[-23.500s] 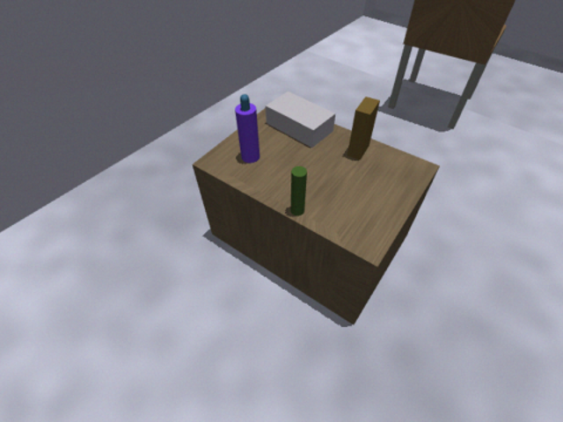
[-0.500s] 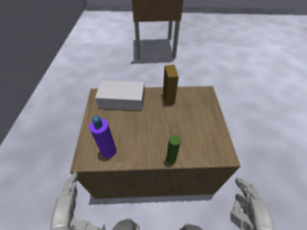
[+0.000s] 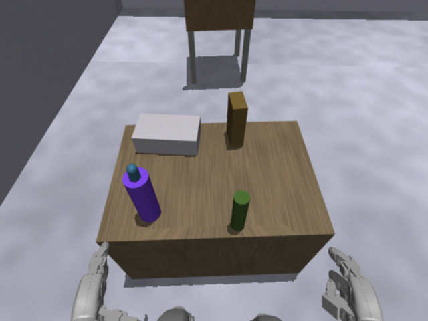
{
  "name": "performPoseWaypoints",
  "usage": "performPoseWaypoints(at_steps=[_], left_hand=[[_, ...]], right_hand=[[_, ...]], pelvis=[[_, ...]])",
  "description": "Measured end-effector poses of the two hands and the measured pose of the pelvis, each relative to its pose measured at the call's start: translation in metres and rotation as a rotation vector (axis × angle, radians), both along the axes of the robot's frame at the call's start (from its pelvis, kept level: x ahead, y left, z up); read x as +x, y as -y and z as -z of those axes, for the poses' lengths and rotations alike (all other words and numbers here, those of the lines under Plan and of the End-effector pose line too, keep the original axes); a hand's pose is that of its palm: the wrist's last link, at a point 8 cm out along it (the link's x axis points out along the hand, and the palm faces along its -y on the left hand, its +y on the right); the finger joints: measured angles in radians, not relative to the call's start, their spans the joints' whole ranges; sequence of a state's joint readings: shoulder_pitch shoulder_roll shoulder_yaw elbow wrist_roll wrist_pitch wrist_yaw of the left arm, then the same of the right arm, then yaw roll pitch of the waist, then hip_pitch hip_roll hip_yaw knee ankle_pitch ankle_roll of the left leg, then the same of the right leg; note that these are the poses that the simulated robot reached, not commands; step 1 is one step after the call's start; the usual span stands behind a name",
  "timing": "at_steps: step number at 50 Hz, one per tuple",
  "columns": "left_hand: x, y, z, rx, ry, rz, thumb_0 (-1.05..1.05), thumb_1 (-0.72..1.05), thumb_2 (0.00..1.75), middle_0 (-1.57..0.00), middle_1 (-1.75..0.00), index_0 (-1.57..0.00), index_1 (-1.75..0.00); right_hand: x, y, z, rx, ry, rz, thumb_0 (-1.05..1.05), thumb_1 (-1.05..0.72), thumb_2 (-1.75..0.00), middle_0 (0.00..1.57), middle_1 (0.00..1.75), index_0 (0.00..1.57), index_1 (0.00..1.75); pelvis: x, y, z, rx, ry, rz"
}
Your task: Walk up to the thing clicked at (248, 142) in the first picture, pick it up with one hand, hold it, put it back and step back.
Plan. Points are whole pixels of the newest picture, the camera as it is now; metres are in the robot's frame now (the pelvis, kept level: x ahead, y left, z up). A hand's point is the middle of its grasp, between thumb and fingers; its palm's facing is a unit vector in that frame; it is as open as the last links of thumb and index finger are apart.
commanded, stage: home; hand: left
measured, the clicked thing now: (141, 192) +0.46 +0.23 -0.16
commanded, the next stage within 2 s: stand in 0.64 s
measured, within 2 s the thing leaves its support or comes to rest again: neither
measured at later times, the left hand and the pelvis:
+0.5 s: hand (125, 306) +0.16 +0.18 -0.04, palm faces +0.12 -0.95 -0.28, open 17.4 cm; pelvis -0.01 -0.01 +0.00, yaw +1 degrees
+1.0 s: hand out of the picture +0.10 +0.24 -0.10, palm faces -0.03 -0.93 -0.38, open 14.0 cm; pelvis -0.01 +0.00 +0.02, yaw +1 degrees
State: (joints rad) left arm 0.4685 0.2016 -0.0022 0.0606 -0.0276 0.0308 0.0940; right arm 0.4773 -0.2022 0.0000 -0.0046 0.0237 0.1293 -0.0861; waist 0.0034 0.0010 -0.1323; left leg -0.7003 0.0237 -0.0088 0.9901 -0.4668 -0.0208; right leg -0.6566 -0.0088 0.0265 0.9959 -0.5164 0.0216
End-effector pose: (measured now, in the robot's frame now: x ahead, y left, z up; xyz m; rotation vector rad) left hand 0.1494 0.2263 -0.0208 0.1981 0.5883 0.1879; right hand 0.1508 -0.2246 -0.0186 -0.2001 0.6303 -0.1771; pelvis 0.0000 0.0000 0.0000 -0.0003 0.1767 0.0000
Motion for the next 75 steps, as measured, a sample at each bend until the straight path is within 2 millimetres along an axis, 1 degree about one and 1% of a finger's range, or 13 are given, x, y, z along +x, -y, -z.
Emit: performPoseWaypoints(at_steps=[4,11,19,26,38,41,46,50,54,59,63,68,75], left_hand=[[-0.003,0.003,0.001,-0.002,-0.004,-0.002,-0.01,-0.47,0.10,-0.06,-0.06,-0.06,-0.07],[-0.011,0.005,-0.001,0.009,-0.014,-0.013,-0.01,-0.49,0.09,-0.06,-0.06,-0.06,-0.06],[-0.015,0.003,-0.004,0.039,-0.034,-0.016,-0.01,-0.51,0.08,-0.06,-0.06,-0.06,-0.06],[-0.016,0.006,-0.004,0.037,-0.056,-0.019,-0.01,-0.52,0.07,-0.05,-0.05,-0.06,-0.06],[-0.020,0.002,-0.006,0.031,-0.067,-0.032,-0.01,-0.52,0.07,-0.06,-0.06,-0.06,-0.06],[-0.020,-0.008,0.008,0.101,-0.110,0.058,-0.01,-0.50,0.09,-0.08,-0.08,-0.08,-0.08],[-0.038,-0.039,0.033,0.123,-0.279,0.073,-0.01,-0.34,0.26,-0.14,-0.18,-0.14,-0.18],[-0.062,-0.059,0.041,0.128,-0.394,0.026,-0.01,-0.11,0.48,-0.17,-0.24,-0.18,-0.24],[-0.084,-0.071,0.046,0.128,-0.492,-0.021,-0.01,0.17,0.68,-0.19,-0.27,-0.19,-0.27],[-0.104,-0.074,0.048,0.112,-0.571,-0.067,0.00,0.53,0.81,-0.20,-0.29,-0.20,-0.29],[-0.113,-0.071,0.047,0.096,-0.609,-0.085,0.00,0.72,0.86,-0.20,-0.29,-0.20,-0.30],[-0.118,-0.067,0.044,0.079,-0.629,-0.092,0.00,0.83,0.89,-0.20,-0.30,-0.21,-0.30],[-0.121,-0.065,0.040,0.062,-0.643,-0.092,0.00,0.89,0.90,-0.20,-0.30,-0.21,-0.30]], right_hand=[[-0.002,0.003,0.002,-0.002,-0.002,-0.001,0.02,-0.90,-0.90,0.20,0.30,0.20,0.30],[-0.007,0.016,0.028,-0.029,-0.096,0.026,0.02,-0.90,-0.90,0.20,0.30,0.20,0.30],[-0.016,0.021,0.044,-0.027,-0.133,0.046,0.02,-0.90,-0.90,0.20,0.30,0.20,0.30],[-0.017,0.019,0.047,-0.022,-0.118,0.051,0.02,-0.90,-0.90,0.20,0.30,0.20,0.30],[-0.010,0.016,0.038,-0.038,-0.055,0.032,0.02,-0.90,-0.90,0.20,0.30,0.20,0.30],[-0.012,0.018,0.048,-0.088,-0.147,-0.069,0.01,-0.90,-0.90,0.20,0.30,0.20,0.30],[-0.028,0.036,0.057,-0.093,-0.302,-0.094,0.01,-0.90,-0.90,0.21,0.30,0.21,0.30],[-0.045,0.051,0.058,-0.096,-0.377,-0.052,0.01,-0.90,-0.90,0.20,0.30,0.21,0.30],[-0.061,0.059,0.057,-0.102,-0.453,-0.022,0.01,-0.90,-0.90,0.20,0.30,0.20,0.30],[-0.073,0.061,0.057,-0.097,-0.520,-0.004,0.01,-0.90,-0.90,0.20,0.30,0.20,0.30],[-0.079,0.058,0.056,-0.084,-0.546,0.002,0.01,-0.90,-0.90,0.20,0.30,0.20,0.30],[-0.082,0.053,0.053,-0.067,-0.561,-0.001,0.01,-0.90,-0.90,0.20,0.30,0.20,0.30],[-0.089,0.052,0.047,-0.058,-0.577,0.005,0.01,-0.90,-0.90,0.20,0.30,0.20,0.30]], pelvis=[[-0.002,0.002,0.000,0.001,0.004,0.000],[-0.005,0.006,-0.001,-0.012,0.021,-0.010],[-0.009,0.007,-0.002,-0.017,0.029,-0.014],[-0.011,0.007,-0.003,-0.018,0.034,-0.014],[-0.015,0.006,-0.005,-0.023,0.048,-0.020],[-0.018,0.005,-0.009,-0.012,0.101,-0.022],[-0.016,0.002,-0.017,0.002,0.143,-0.017],[-0.012,0.000,-0.023,-0.001,0.159,-0.015],[-0.008,-0.001,-0.030,-0.001,0.172,-0.020],[-0.005,-0.001,-0.038,-0.002,0.191,-0.025],[-0.006,-0.001,-0.044,-0.002,0.206,-0.028],[-0.009,0.000,-0.051,-0.002,0.225,-0.032],[-0.013,0.000,-0.060,-0.003,0.241,-0.035]])
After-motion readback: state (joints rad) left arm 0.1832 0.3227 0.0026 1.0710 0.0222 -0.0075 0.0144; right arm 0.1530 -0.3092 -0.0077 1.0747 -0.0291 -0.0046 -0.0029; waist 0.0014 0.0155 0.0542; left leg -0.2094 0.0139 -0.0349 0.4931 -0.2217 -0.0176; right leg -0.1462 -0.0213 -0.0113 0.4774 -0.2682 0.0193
